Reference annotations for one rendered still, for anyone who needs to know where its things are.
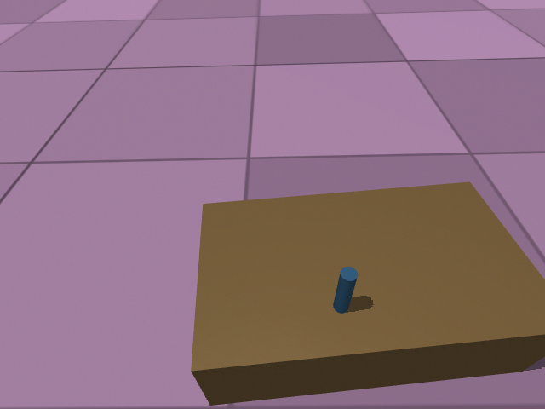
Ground can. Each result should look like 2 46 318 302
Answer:
333 267 358 314

